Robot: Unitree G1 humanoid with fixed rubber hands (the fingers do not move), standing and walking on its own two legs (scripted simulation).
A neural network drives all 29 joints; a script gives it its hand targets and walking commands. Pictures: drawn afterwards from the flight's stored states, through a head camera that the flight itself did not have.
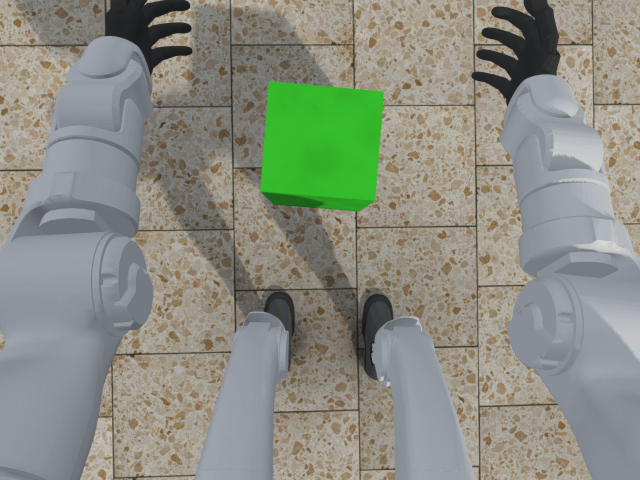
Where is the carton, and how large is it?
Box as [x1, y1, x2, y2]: [260, 81, 383, 210]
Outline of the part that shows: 269,81 260,191 273,204 359,210 372,202 375,197 383,91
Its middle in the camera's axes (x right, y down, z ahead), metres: +0.00 -0.19 +0.83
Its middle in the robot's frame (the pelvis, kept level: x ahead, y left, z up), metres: +0.55 +0.02 -0.52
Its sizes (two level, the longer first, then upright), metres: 0.210 0.200 0.250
